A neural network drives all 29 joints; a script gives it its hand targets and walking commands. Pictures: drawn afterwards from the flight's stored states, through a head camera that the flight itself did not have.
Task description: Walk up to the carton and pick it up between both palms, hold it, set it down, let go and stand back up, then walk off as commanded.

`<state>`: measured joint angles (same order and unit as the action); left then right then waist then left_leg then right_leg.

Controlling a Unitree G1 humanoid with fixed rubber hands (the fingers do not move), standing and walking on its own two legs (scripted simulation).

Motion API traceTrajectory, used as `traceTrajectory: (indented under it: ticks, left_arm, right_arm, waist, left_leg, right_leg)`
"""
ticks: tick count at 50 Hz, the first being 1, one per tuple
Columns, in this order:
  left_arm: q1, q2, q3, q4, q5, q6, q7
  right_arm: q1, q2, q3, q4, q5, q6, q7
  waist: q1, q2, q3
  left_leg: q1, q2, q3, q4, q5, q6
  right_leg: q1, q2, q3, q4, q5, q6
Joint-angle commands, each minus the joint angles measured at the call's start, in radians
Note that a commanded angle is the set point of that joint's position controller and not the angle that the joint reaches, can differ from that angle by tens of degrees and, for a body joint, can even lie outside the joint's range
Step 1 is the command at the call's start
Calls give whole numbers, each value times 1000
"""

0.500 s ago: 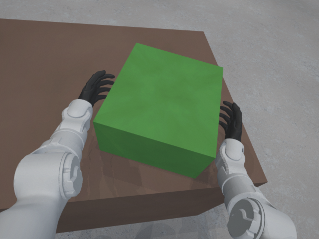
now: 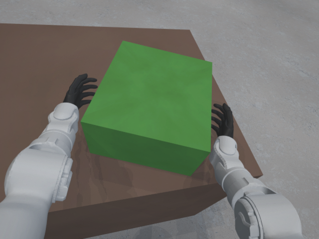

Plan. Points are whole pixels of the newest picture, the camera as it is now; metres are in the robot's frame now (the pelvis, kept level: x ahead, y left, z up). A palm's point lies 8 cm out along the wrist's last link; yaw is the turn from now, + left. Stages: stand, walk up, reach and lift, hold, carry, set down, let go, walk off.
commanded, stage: set down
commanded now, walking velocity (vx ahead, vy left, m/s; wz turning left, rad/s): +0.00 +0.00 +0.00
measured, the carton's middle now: (154, 104) +0.50 -0.04 +0.01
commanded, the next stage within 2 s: none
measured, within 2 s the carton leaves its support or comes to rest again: neither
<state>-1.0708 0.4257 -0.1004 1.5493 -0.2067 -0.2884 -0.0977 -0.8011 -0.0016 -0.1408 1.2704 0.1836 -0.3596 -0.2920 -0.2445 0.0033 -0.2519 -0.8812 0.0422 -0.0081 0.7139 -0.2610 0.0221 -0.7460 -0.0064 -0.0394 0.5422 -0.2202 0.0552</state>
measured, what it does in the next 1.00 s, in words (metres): stands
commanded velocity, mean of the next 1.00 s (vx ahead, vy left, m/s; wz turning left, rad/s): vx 0.00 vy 0.00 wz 0.00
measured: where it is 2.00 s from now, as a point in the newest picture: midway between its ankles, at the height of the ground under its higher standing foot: outside the picture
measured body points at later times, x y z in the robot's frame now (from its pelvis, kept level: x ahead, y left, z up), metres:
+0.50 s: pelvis -0.01 +0.00 +0.01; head +0.05 +0.05 +0.45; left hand +0.47 +0.22 +0.07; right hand +0.36 -0.22 +0.05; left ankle +0.02 +0.09 -0.71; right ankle +0.00 -0.17 -0.71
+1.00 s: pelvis -0.01 +0.00 +0.02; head +0.02 +0.05 +0.46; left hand +0.41 +0.25 +0.07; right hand +0.30 -0.23 +0.07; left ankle +0.02 +0.09 -0.71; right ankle +0.00 -0.17 -0.71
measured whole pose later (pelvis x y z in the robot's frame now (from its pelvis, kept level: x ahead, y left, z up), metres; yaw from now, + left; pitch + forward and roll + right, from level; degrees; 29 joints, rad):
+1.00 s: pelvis -0.01 +0.00 +0.02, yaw +0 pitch +6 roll -4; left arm -0.58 0.58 -0.08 0.95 -0.33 -0.08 -0.19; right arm -0.31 -0.10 0.00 0.64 0.31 -0.08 -0.30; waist -0.14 -0.05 -0.07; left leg -0.47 0.04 0.03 0.62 -0.26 0.04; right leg -0.36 -0.01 0.00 0.46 -0.21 0.04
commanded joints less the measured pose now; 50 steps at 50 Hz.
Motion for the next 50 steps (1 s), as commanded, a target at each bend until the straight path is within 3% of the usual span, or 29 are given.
traceTrajectory:
  ticks: [1,2,5,6,8,10,12,13,15,16,18,21,25,27,29,31,33,34,35,36,37,38,39,41,43,44,45,47,50]
  left_arm:
    - [-522,151,-34,-200,-64,-28,0]
    - [-487,163,-29,-261,-59,-29,3]
    - [-443,167,-27,-152,-50,-6,-15]
    - [-449,170,-18,-177,-47,-6,-20]
    - [-458,184,-43,-197,-92,-14,-22]
    - [-398,196,-46,-310,-90,4,-32]
    - [-437,220,-41,-206,-95,7,-36]
    - [-449,195,-73,-258,-111,17,-39]
    - [-321,217,-39,-337,-105,38,-40]
    - [-408,230,-26,-270,-115,27,-45]
    - [-254,231,16,-369,-89,56,-58]
    - [-275,243,12,-371,-103,71,-67]
    - [-215,245,3,-512,-105,109,-68]
    - [-179,280,31,-484,-120,110,-63]
    - [-144,280,15,-571,-141,121,-65]
    - [-104,283,61,-620,-113,134,-68]
    - [-42,297,69,-606,-101,149,-80]
    - [-24,329,87,-563,-99,139,-79]
    - [-35,313,75,-681,-89,149,-70]
    - [-39,309,72,-759,-117,149,-63]
    - [-74,307,71,-711,-106,154,-68]
    - [-203,326,-1,-580,-161,142,-59]
    - [-122,295,-17,-564,-173,149,-61]
    - [1,336,0,-691,-181,142,-64]
    - [98,335,82,-695,-133,154,-91]
    - [-20,339,43,-710,-146,156,-91]
    - [166,315,97,-763,-95,171,-102]
    - [42,323,97,-758,-121,163,-96]
    - [174,307,73,-799,-136,170,-90]
  right_arm:
    - [-390,-245,12,-187,37,-8,-9]
    - [-346,-248,13,-172,49,-3,-15]
    - [-332,-235,72,-143,94,28,5]
    - [-345,-239,116,-205,119,24,6]
    - [-359,-250,130,-206,121,59,16]
    - [-285,-252,133,-274,149,49,8]
    - [-336,-260,123,-254,132,82,17]
    - [-376,-268,75,-228,121,93,13]
    - [-233,-242,180,-356,170,86,4]
    - [-281,-237,135,-291,135,100,11]
    - [-176,-222,168,-347,139,87,-2]
    - [-171,-222,154,-383,138,110,-12]
    - [-125,-243,103,-497,115,118,-30]
    - [-86,-216,142,-564,110,143,-19]
    - [-68,-252,85,-612,100,151,-24]
    - [-24,-221,134,-640,100,163,-27]
    - [48,-193,142,-663,99,183,-39]
    - [92,-166,172,-707,114,175,-33]
    - [80,-226,108,-739,120,171,-30]
    - [56,-236,106,-791,116,176,-24]
    - [40,-248,89,-697,119,200,-14]
    - [-90,-278,44,-674,117,247,2]
    - [-21,-243,56,-670,112,262,4]
    - [111,-251,82,-806,113,255,-3]
    - [255,-197,135,-746,100,232,-15]
    - [139,-264,76,-736,94,251,-10]
    - [337,-189,145,-736,118,226,-12]
    - [198,-209,130,-785,119,225,-7]
    - [273,-219,114,-859,123,240,-3]
  waist:
    - [-23,288,-650]
    - [-29,291,-661]
    - [-17,278,-563]
    - [12,275,-611]
    - [16,238,-566]
    - [11,272,-566]
    - [9,251,-504]
    - [-10,265,-493]
    - [42,279,-547]
    - [11,237,-513]
    - [39,203,-523]
    - [27,184,-405]
    - [18,223,-426]
    - [49,170,-410]
    - [25,173,-449]
    - [66,168,-436]
    - [62,142,-365]
    - [96,122,-365]
    - [76,204,-347]
    - [85,184,-391]
    - [100,232,-280]
    - [61,232,-232]
    - [76,220,-174]
    - [72,159,-263]
    - [73,147,-285]
    - [49,173,-238]
    - [94,170,-173]
    - [113,197,-169]
    - [116,190,-153]
  left_leg:
    - [771,-32,-19,34,464,-146]
    - [811,-26,-22,44,533,-140]
    - [784,-33,-30,43,521,-131]
    - [786,-38,-28,50,544,-131]
    - [756,-35,-20,19,398,-101]
    - [807,-38,-15,9,468,-110]
    - [723,-37,-25,-7,343,-92]
    - [741,-21,-23,-18,326,-101]
    - [774,-43,-8,4,445,-100]
    - [717,-40,-17,14,392,-87]
    - [779,-34,-14,13,477,-91]
    - [715,-34,-9,-10,328,-72]
    - [797,-14,-9,-31,351,-95]
    - [730,-27,6,-40,301,-74]
    - [751,-25,-10,-58,325,-73]
    - [786,-29,21,-49,338,-67]
    - [775,-29,33,-81,260,-46]
    - [714,-36,25,-73,234,-37]
    - [772,-26,10,-97,271,-58]
    - [796,-21,9,-91,315,-68]
    - [796,4,-8,-125,223,-82]
    - [697,15,-32,-157,8,-61]
    - [659,15,-42,-186,-61,-49]
    - [747,-14,13,-157,100,-35]
    - [848,-15,16,-142,268,-40]
    - [832,-3,-2,-147,258,-48]
    - [894,-10,7,-156,323,-56]
    - [817,-17,6,-155,248,-67]
    - [855,-3,3,-172,244,-71]
  right_leg:
    - [6,55,-69,-21,272,-77]
    - [9,58,-73,-13,323,-69]
    - [-7,59,-78,-20,301,-63]
    - [32,50,-71,-12,330,-69]
    - [2,42,-69,-8,242,-64]
    - [67,48,-59,-15,305,-63]
    - [23,45,-60,-21,182,-70]
    - [16,38,-60,-34,171,-76]
    - [121,34,-40,-24,313,-70]
    - [64,45,-50,-27,248,-64]
    - [153,44,-39,-27,354,-58]
    - [113,37,-33,-48,213,-65]
    - [138,47,-43,-59,223,-67]
    - [195,40,-25,-62,209,-67]
    - [226,51,-35,-65,234,-71]
    - [254,41,-17,-70,257,-66]
    - [278,37,-14,-91,222,-64]
    - [305,32,-9,-66,226,-55]
    - [309,40,-19,-74,228,-73]
    - [318,48,-30,-74,244,-73]
    - [255,47,-29,-83,99,-88]
    - [190,43,-35,-84,-44,-102]
    - [238,33,-32,-64,-33,-94]
    - [353,33,-18,-86,117,-94]
    - [376,42,1,-123,205,-75]
    - [316,53,-18,-119,126,-85]
    - [372,47,-9,-139,202,-76]
    - [316,38,-12,-149,107,-86]
    - [361,40,-14,-147,122,-96]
